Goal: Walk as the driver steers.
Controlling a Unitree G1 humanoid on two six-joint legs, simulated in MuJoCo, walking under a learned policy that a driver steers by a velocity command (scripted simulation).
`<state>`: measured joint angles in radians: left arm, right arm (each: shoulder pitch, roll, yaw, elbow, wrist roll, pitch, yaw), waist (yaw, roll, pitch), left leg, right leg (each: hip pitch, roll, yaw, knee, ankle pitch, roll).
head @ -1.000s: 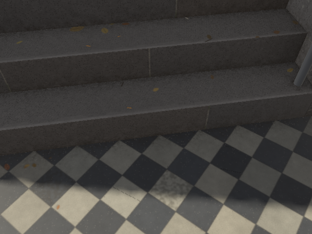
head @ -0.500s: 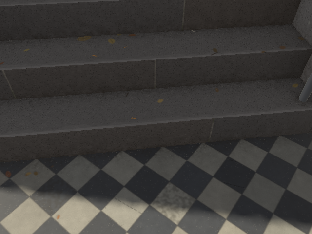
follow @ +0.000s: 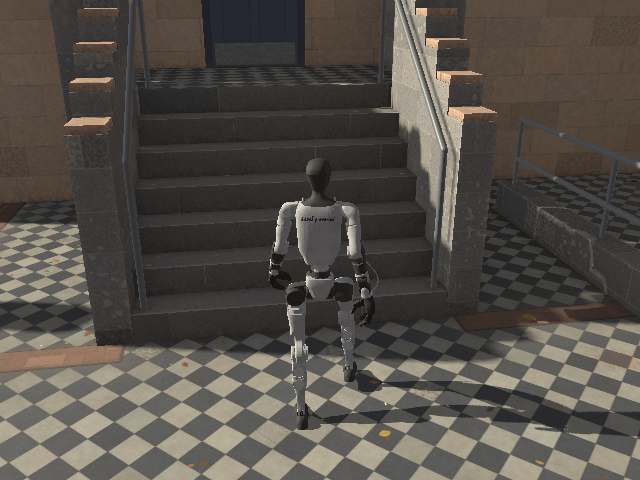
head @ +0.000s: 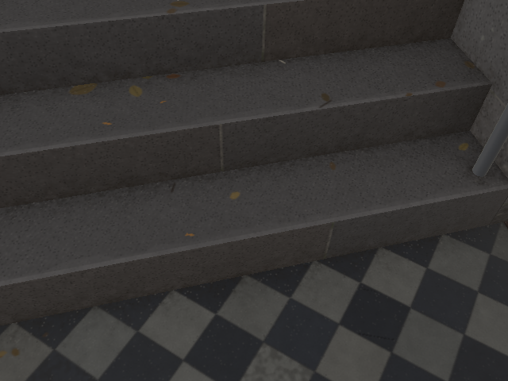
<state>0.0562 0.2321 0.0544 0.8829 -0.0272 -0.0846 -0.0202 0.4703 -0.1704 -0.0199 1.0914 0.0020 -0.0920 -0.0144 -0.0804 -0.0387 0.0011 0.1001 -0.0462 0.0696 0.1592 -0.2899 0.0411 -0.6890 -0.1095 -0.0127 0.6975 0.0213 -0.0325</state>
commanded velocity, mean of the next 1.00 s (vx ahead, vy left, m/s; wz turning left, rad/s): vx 0.49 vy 0.00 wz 0.37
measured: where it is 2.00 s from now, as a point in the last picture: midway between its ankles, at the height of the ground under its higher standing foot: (119, 261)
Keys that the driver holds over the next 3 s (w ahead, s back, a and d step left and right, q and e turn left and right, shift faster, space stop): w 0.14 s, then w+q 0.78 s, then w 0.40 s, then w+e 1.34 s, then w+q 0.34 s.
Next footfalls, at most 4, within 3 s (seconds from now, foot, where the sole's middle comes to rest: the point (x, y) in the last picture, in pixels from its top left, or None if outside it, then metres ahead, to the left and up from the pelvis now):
0.14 right None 0.29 -0.14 -0.78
0.66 left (202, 368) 0.54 0.10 -0.78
1.14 right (249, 322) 0.66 -0.03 -0.78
1.78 left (69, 249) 0.80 0.44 -0.59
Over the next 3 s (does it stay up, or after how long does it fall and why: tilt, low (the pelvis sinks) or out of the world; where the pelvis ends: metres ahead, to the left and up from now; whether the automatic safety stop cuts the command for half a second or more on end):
stays up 1.26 0.36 0.46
